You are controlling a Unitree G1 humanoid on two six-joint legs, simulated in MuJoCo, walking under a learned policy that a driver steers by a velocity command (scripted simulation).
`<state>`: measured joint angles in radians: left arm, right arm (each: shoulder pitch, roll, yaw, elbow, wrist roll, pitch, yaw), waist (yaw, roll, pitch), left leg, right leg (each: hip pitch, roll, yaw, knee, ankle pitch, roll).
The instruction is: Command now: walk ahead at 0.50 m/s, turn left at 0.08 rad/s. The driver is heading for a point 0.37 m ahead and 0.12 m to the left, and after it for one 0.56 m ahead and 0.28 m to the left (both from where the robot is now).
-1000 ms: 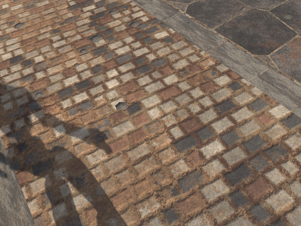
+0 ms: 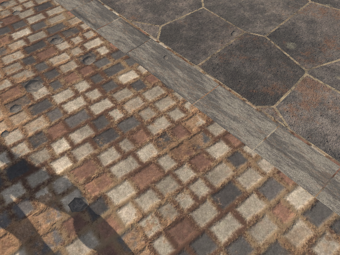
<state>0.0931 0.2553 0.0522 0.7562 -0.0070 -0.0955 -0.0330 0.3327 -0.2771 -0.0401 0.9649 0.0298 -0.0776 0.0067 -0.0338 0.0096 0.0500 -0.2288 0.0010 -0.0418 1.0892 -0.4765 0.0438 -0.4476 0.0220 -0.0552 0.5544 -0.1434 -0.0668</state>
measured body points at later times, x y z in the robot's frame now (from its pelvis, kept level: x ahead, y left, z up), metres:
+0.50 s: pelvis +0.28 +0.06 -0.01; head +0.32 +0.08 +0.44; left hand +0.25 +0.34 -0.15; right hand +0.53 -0.14 -0.11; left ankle +0.38 +0.16 -0.73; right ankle +0.11 -0.09 -0.69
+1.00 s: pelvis +0.55 +0.11 +0.00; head +0.59 +0.13 +0.44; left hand +0.64 +0.42 -0.09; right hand +0.74 -0.12 -0.12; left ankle +0.38 +0.16 -0.68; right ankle +0.71 +0.07 -0.73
